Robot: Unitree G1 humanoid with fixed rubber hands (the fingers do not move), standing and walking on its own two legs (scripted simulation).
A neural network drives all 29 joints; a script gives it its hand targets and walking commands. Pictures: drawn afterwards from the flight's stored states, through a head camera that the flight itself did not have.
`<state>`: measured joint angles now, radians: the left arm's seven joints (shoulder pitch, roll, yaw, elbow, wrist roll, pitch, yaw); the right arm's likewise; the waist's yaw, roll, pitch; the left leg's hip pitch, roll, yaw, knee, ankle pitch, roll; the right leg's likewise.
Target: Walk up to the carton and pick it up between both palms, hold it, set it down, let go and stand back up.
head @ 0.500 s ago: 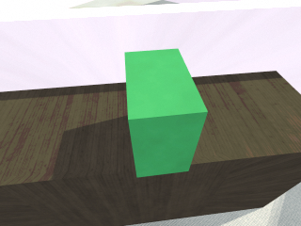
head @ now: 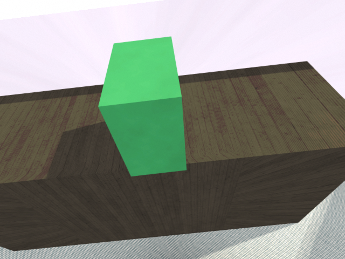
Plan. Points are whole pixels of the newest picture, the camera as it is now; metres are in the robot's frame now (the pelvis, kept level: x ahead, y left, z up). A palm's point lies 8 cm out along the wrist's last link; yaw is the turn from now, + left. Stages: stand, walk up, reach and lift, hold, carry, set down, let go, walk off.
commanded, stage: walk up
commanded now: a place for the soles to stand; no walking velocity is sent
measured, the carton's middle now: (150, 107) +0.51 +0.06 +0.08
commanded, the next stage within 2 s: none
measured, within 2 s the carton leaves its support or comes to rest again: neither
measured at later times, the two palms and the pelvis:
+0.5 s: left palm out of the picture -0.07 +0.28 -0.13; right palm out of the picture -0.01 -0.24 -0.11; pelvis -0.03 +0.02 +0.01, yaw +5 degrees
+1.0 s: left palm out of the picture +0.07 +0.27 -0.12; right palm out of the picture +0.04 -0.20 -0.13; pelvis +0.03 +0.03 +0.01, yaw +4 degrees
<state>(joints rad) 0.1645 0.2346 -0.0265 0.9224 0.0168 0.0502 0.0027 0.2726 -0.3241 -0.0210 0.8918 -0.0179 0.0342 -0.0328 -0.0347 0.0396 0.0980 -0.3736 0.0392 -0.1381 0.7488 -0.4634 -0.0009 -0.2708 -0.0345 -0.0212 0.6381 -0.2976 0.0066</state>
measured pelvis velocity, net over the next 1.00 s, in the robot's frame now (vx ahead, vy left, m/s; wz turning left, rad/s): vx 0.03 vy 0.03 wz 0.08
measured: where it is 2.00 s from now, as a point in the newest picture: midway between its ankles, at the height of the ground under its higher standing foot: outside the picture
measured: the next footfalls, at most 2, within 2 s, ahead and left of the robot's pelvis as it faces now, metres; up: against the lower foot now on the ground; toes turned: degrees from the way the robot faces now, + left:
left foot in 0.44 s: -0.03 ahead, +0.13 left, +0.00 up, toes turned +8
right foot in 0.82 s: +0.13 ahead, -0.05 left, +0.00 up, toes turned +1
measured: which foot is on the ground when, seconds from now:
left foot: up 0.00-0.42, down 0.44-0.90, up 0.92-1.00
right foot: down 0.00-0.46, up 0.48-0.80, down 0.82-1.00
